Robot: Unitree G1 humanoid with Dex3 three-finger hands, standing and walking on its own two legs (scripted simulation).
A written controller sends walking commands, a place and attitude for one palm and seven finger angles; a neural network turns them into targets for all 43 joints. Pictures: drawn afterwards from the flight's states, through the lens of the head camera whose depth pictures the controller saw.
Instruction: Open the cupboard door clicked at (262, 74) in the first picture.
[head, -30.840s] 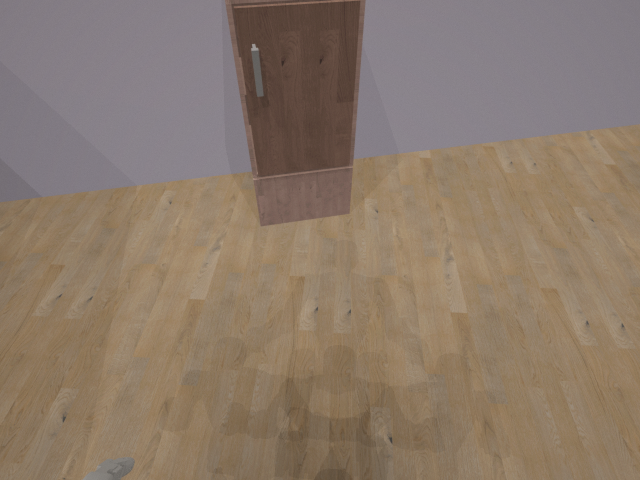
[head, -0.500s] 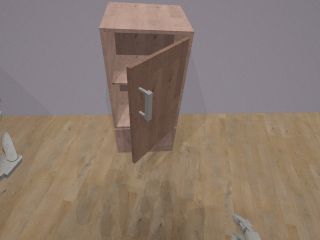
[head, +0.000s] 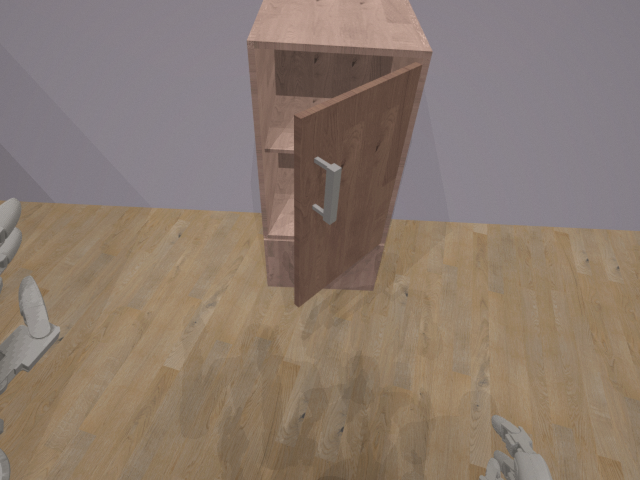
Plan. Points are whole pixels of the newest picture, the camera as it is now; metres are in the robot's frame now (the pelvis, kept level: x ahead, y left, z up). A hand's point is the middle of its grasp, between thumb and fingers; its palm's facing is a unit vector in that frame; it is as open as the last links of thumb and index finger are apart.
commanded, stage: stop stepping back and stand still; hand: left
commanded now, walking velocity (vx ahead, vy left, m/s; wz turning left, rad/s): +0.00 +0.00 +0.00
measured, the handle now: (324, 190) +0.67 +0.02 -0.04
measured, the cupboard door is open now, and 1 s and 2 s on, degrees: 46 46 46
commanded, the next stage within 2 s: let the arm hang, fingers relaxed in 0.16 s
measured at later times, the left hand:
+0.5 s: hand out of the picture +0.12 +0.18 -0.14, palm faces +0.05 -0.98 -0.21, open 7.4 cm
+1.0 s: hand out of the picture -0.01 +0.22 -0.16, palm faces +0.08 -0.97 -0.24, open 7.4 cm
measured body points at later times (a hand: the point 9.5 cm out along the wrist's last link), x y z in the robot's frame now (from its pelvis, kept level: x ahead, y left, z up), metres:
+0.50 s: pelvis +0.02 +0.00 -0.01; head +0.04 +0.00 +0.44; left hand +0.12 +0.23 -0.13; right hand +0.12 -0.24 -0.15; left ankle +0.00 +0.13 -0.73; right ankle +0.05 -0.08 -0.73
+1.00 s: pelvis +0.01 +0.03 +0.01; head +0.02 +0.02 +0.46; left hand -0.01 +0.27 -0.14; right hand -0.01 -0.18 -0.16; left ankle +0.00 +0.13 -0.73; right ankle +0.05 -0.08 -0.73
